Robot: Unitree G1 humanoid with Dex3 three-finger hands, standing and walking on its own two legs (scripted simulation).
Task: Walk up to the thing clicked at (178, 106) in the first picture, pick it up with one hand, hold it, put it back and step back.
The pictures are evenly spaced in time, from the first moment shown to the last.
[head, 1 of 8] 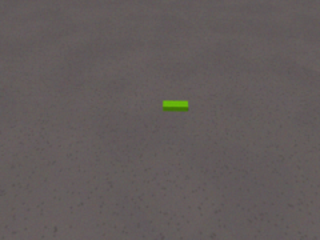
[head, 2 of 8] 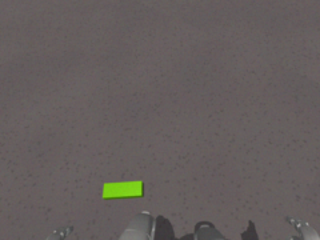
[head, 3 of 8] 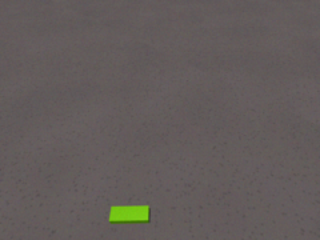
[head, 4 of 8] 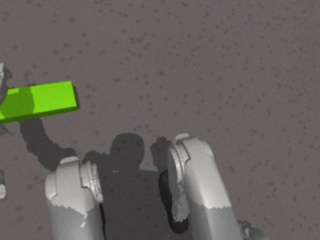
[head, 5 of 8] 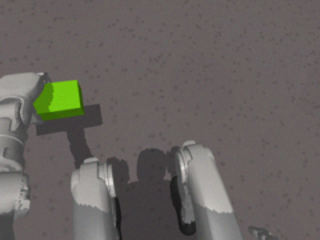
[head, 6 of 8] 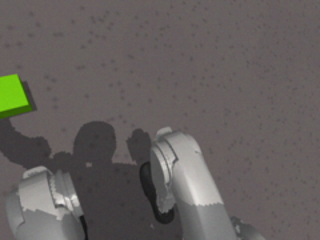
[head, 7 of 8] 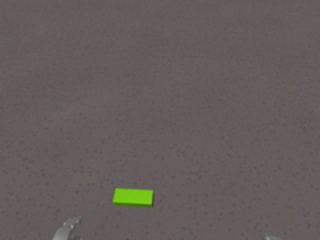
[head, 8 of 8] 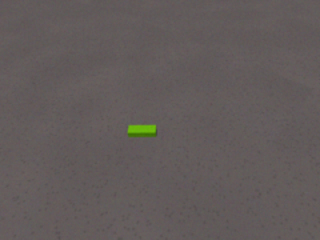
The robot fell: no
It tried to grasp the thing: yes
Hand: left
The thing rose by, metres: 0.69
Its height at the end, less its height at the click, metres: +0.00
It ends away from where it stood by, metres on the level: 0.01
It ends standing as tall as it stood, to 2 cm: yes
